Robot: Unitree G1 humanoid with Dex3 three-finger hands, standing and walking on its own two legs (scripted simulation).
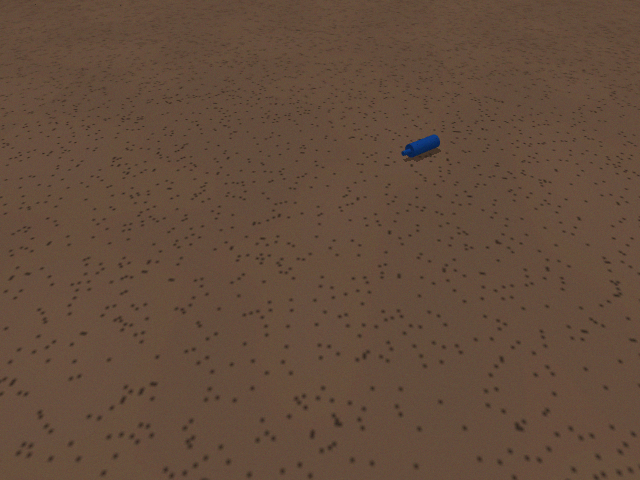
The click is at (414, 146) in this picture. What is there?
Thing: lying bottle
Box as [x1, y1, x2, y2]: [401, 134, 439, 157]
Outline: 439,139 436,135 433,134 406,145 405,149 401,153 402,155 407,154 411,157 436,147 439,144
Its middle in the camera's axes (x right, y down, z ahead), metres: +0.53 -0.47 +2.11
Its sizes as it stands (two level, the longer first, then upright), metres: 0.227 0.073 0.073
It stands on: the floor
